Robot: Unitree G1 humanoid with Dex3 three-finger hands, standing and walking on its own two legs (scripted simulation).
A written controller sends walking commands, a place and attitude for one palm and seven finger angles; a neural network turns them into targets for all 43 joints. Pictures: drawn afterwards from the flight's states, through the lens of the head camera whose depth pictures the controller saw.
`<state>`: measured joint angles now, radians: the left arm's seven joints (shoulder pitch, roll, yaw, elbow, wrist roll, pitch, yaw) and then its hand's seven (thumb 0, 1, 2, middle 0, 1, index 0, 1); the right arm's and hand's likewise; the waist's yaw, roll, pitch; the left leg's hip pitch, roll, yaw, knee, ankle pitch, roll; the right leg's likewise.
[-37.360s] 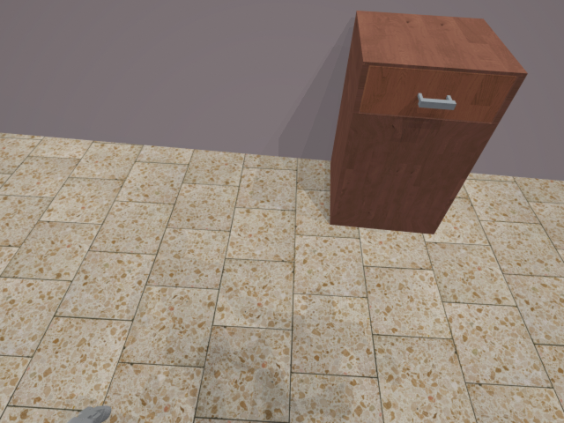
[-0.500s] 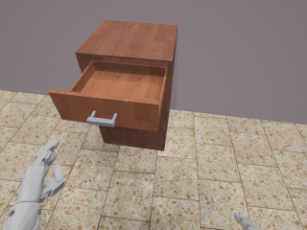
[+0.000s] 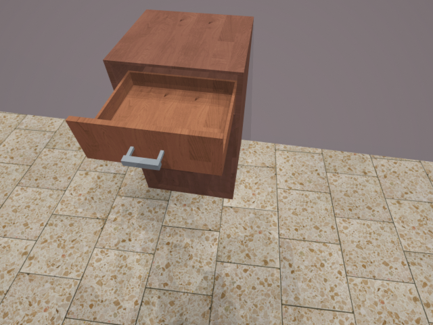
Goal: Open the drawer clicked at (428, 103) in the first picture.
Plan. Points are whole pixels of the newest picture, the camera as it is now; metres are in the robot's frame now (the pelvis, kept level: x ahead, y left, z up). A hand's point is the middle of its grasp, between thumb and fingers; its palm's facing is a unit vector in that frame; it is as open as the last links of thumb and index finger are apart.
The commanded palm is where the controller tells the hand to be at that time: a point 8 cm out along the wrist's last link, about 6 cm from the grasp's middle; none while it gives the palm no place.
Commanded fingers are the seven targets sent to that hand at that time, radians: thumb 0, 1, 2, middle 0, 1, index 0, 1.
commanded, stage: let the arm hang, fingers relaxed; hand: left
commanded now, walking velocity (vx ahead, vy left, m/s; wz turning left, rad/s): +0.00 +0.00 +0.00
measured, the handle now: (143, 157) +0.54 +0.25 -0.09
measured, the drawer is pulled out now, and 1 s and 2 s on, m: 0.30 0.30 0.30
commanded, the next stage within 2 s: look to check the result in 0.50 s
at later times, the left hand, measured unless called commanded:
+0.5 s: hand out of the picture +0.00 +0.15 -0.18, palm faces +0.02 -0.98 -0.20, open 7.4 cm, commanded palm none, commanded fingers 0.00 0.90 0.90 -0.20 -0.30 -0.20 -0.30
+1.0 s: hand out of the picture +0.00 +0.15 -0.18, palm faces +0.03 -0.98 -0.18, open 7.4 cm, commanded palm none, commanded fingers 0.00 0.90 0.90 -0.20 -0.30 -0.20 -0.30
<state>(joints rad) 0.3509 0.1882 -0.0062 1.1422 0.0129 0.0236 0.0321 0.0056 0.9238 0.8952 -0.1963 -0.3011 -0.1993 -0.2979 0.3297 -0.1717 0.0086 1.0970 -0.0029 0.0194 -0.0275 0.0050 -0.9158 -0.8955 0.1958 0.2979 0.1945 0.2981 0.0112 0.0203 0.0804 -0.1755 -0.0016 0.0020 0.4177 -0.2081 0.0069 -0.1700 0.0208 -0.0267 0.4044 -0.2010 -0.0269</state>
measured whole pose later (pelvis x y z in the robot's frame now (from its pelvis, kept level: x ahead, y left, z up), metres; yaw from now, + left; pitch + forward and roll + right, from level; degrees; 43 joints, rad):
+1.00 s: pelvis +0.01 -0.02 +0.00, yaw +0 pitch -2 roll +0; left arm 0.29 0.12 0.00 1.14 0.01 0.00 0.04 0.01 0.90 0.90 -0.20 -0.30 -0.20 -0.30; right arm 0.31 -0.11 0.00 1.12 -0.01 0.01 -0.04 0.00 -0.91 -0.90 0.20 0.30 0.19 0.30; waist 0.00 0.01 0.06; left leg -0.16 0.02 0.00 0.41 -0.22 -0.02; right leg -0.15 0.04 -0.03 0.40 -0.22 -0.05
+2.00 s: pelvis +0.02 -0.02 +0.00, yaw +0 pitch -2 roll +0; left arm 0.28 0.12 0.01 1.14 0.01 -0.01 0.04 0.01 0.90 0.90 -0.20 -0.30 -0.20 -0.30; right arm 0.30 -0.11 0.00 1.13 -0.01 0.01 -0.04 0.00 -0.91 -0.90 0.20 0.30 0.19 0.30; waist 0.00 0.01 0.06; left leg -0.14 0.02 0.00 0.40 -0.23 -0.02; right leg -0.14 0.05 -0.03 0.39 -0.23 -0.05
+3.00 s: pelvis +0.03 -0.02 +0.00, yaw -1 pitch -1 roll +0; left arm 0.28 0.13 0.01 1.13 0.01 -0.01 0.04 0.01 0.90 0.90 -0.20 -0.30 -0.20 -0.30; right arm 0.30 -0.12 -0.01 1.13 -0.01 0.00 -0.04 0.00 -0.91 -0.90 0.20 0.30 0.19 0.30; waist 0.00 0.01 0.06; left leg -0.13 0.02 0.01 0.39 -0.24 -0.02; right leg -0.13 0.05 -0.02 0.38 -0.23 -0.05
